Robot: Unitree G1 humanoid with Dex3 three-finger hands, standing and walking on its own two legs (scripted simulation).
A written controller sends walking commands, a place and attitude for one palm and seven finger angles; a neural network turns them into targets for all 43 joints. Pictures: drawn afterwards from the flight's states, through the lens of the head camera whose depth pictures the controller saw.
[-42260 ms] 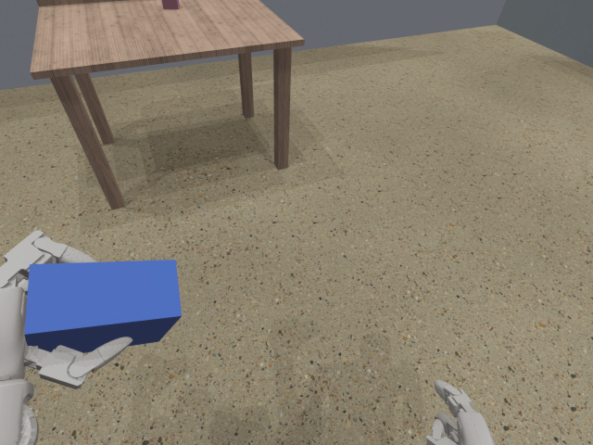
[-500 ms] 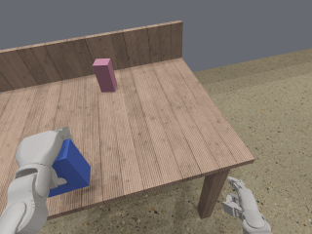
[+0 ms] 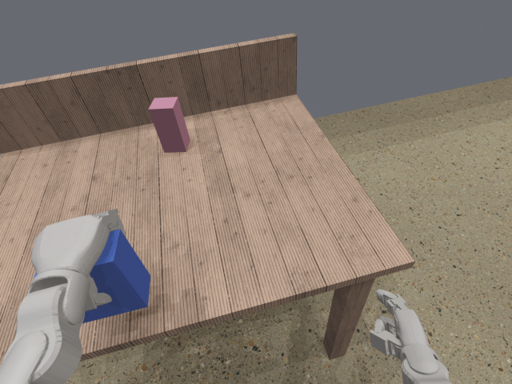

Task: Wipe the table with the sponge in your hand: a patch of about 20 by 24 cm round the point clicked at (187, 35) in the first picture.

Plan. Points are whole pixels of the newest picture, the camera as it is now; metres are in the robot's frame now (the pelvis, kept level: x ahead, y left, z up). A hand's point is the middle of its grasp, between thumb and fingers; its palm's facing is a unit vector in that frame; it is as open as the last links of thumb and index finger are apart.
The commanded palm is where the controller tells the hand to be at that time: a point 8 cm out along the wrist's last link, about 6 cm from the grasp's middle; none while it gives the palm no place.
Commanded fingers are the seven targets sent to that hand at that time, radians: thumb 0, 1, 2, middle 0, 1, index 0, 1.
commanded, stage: move the sponge above the wiping area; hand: left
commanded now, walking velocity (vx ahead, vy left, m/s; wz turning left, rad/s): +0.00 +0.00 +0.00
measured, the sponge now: (105, 285) +0.22 +0.29 +0.04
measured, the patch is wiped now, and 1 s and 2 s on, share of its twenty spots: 0.00 0.00 0.00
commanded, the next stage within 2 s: none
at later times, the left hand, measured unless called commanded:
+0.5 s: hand (110, 260) +0.24 +0.28 +0.08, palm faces -0.02 -0.06 -1.00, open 10.4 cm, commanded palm +0.21 +0.27 +0.15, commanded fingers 0.00 0.10 1.30 -1.20 -1.60 -1.20 -1.60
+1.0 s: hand (120, 254) +0.26 +0.28 +0.07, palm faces -0.02 -0.07 -1.00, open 10.4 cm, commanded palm +0.23 +0.27 +0.13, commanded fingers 0.00 0.10 1.30 -1.20 -1.60 -1.20 -1.60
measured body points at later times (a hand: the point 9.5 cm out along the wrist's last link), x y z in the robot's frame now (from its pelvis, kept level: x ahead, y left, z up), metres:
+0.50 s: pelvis +0.00 -0.01 +0.00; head -0.01 -0.06 +0.45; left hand +0.24 +0.28 +0.14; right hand +0.25 -0.22 -0.09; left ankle +0.02 +0.10 -0.74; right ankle +0.01 -0.09 -0.74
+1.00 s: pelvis +0.00 -0.01 +0.00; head +0.00 -0.05 +0.45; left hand +0.26 +0.28 +0.12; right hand +0.24 -0.22 -0.09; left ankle +0.02 +0.10 -0.74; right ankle +0.01 -0.09 -0.74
